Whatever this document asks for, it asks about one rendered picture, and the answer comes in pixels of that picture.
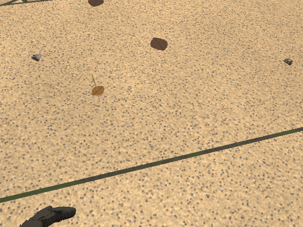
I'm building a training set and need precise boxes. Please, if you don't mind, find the left robot hand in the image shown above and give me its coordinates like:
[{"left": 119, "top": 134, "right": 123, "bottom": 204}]
[{"left": 20, "top": 205, "right": 77, "bottom": 227}]

